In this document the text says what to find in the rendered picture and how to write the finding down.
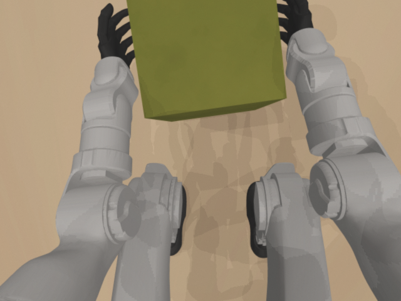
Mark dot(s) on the left robot upper arm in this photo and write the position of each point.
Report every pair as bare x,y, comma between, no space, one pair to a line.
93,224

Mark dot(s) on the carton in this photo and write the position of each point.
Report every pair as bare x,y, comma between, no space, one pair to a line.
201,58

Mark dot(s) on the robot right thigh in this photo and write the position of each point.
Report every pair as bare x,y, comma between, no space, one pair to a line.
297,269

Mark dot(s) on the right robot forearm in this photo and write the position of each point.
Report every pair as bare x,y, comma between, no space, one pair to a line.
327,99

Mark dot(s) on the left robot forearm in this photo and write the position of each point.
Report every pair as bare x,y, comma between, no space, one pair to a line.
103,157

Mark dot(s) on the right robot upper arm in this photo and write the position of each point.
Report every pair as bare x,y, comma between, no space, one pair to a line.
361,193

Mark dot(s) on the right robot hand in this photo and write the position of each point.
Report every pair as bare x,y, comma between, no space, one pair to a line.
299,17

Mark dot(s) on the left robot hand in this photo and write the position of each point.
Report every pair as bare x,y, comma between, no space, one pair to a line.
109,38

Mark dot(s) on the left robot foot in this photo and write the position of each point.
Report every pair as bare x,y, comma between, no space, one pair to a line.
175,247

